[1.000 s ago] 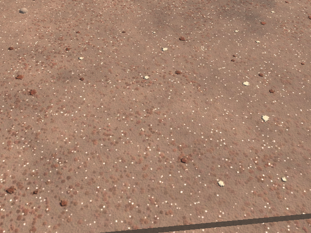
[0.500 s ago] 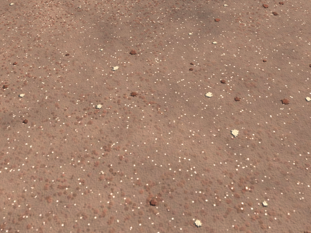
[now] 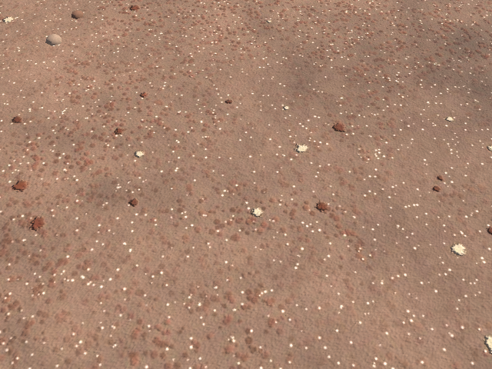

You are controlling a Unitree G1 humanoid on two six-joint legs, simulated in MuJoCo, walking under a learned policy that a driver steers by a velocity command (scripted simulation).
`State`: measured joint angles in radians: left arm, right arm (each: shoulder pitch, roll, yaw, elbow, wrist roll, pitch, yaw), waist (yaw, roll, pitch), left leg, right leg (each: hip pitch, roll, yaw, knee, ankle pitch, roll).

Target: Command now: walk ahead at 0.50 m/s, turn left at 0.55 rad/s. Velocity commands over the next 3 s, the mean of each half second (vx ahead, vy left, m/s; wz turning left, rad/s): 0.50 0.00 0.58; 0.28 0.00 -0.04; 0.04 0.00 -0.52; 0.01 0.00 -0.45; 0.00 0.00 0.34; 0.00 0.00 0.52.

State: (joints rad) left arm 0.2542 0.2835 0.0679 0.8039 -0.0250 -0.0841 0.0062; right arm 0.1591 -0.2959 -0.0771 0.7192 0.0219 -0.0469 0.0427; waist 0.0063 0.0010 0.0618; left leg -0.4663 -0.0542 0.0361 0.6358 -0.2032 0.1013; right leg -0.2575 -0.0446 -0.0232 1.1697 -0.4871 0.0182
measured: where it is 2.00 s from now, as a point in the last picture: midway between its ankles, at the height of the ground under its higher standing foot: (242, 349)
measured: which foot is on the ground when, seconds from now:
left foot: down 0.00-0.40, up 0.42-0.80, down 0.82-1.00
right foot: up 0.00-0.38, down 0.40-0.84, up 0.86-1.00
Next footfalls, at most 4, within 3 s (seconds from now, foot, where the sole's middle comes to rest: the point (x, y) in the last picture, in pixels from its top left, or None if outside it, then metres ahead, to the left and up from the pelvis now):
0.40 right None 0.42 -0.11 -0.76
0.82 left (182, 325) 0.55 0.20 -0.76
1.22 right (280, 327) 0.55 -0.07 -0.76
1.72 left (199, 317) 0.57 0.15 -0.76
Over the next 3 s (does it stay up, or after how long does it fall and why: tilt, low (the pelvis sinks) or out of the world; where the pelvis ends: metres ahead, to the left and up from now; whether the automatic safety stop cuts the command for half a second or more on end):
stays up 0.51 0.04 0.02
